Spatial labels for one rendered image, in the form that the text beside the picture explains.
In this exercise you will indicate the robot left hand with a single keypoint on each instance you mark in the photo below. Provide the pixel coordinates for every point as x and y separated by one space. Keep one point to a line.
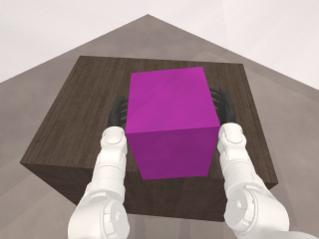
116 115

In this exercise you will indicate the left robot upper arm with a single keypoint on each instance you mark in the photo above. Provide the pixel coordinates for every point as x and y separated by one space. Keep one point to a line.
105 219

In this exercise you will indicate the carton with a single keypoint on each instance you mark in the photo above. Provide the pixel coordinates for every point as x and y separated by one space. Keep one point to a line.
172 125

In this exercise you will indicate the robot right hand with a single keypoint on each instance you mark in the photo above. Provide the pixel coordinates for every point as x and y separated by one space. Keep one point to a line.
226 111

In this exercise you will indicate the right robot upper arm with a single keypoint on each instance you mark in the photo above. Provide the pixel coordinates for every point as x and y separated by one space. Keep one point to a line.
252 215

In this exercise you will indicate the robot left forearm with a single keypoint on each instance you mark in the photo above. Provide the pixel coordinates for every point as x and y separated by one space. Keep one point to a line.
110 169

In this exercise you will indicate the pedestal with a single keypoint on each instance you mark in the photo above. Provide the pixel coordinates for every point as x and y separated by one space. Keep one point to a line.
65 148

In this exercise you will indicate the robot right forearm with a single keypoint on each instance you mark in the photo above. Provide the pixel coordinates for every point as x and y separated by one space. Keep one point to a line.
237 168

